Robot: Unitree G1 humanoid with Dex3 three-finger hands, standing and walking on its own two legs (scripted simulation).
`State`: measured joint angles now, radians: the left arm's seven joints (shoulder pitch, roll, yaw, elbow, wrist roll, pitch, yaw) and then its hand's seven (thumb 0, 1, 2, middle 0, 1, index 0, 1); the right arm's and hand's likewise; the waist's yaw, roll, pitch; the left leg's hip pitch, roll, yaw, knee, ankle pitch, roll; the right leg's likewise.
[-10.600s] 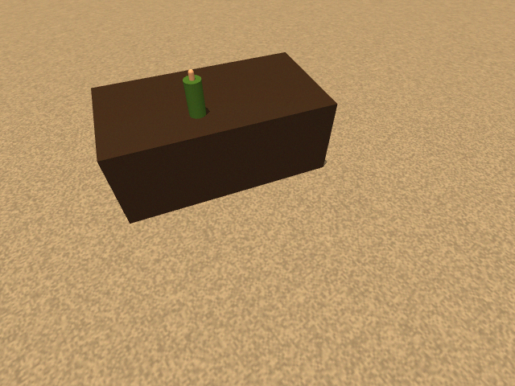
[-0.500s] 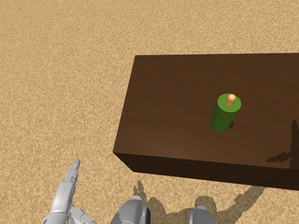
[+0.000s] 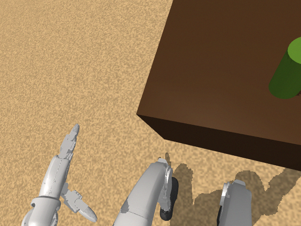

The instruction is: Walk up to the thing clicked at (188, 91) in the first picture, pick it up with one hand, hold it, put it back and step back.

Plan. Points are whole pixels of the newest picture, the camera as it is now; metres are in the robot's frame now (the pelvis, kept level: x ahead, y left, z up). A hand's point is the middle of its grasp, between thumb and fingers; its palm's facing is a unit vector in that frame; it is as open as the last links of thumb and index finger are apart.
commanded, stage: close in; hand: right
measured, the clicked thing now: (297, 66) +0.56 -0.23 -0.07
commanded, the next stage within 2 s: rest palm in 0.50 s
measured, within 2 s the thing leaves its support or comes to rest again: leaves its support in 2.00 s
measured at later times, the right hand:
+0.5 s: hand (299, 89) +0.50 -0.24 -0.09, palm faces +0.19 +0.98 +0.03, open 17.7 cm
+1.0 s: hand (289, 84) +0.52 -0.22 -0.09, palm faces +0.22 +0.98 +0.01, open 16.6 cm
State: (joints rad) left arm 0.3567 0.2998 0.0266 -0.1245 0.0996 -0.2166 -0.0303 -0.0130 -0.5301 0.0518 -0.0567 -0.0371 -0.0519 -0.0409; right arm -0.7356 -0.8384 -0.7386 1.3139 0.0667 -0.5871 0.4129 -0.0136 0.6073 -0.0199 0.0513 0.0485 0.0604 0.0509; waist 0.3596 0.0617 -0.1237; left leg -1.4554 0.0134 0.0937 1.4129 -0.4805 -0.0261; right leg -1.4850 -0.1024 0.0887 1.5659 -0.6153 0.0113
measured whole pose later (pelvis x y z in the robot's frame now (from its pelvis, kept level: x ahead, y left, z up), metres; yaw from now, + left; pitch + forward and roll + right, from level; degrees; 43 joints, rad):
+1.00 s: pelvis -0.01 +0.01 -0.05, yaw +0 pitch +33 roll +6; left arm 0.50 0.35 0.18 -0.49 0.09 -0.15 -0.08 -0.01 -0.57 0.08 -0.06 -0.04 -0.05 -0.05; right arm -0.80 -0.65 -0.61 1.16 -0.06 -0.57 0.08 -0.01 0.51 -0.05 0.21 0.13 0.24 0.14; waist 0.41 0.05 -0.14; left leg -1.65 0.03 0.08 1.61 -0.53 -0.02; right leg -1.65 -0.09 0.09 1.73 -0.66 0.02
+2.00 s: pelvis -0.01 +0.01 -0.03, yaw +0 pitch +31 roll +6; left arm 0.49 0.34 0.15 -0.44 0.07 -0.12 -0.07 -0.01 -0.57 0.08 -0.07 -0.04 -0.06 -0.05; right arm -0.75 -0.60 -0.59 1.08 -0.07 -0.48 0.08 -0.03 0.61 -0.91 0.73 1.05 0.79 1.09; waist 0.40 0.06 -0.13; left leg -1.57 0.02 0.07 1.55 -0.52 -0.02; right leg -1.58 -0.09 0.08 1.67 -0.64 0.02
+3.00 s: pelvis +0.01 +0.01 +0.03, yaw -1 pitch +27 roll +5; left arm 0.43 0.28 0.08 -0.22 0.08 -0.07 -0.04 -0.01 -0.54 0.07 -0.06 -0.04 -0.05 -0.05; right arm -0.72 -0.52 -0.52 1.11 -0.02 -0.51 0.05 -0.03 0.61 -0.94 0.69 1.10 0.75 1.16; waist 0.32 0.04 -0.14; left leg -1.32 0.01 0.07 1.33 -0.48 -0.02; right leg -1.33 -0.09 0.06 1.45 -0.60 0.02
